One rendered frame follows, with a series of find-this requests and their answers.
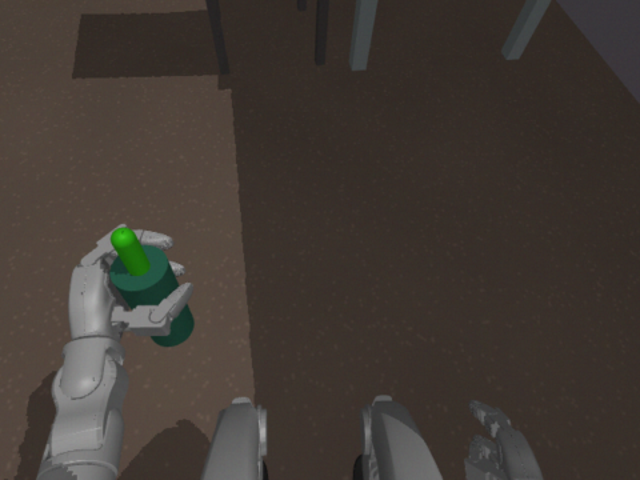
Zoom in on left robot hand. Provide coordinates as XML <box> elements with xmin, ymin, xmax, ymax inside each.
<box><xmin>68</xmin><ymin>224</ymin><xmax>194</xmax><ymax>343</ymax></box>

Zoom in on right robot hand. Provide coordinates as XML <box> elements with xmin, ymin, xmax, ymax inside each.
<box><xmin>464</xmin><ymin>400</ymin><xmax>543</xmax><ymax>480</ymax></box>

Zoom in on bottle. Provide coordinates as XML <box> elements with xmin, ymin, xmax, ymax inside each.
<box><xmin>110</xmin><ymin>228</ymin><xmax>194</xmax><ymax>347</ymax></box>

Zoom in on left robot arm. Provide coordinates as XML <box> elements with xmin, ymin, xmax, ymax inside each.
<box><xmin>36</xmin><ymin>335</ymin><xmax>129</xmax><ymax>480</ymax></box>

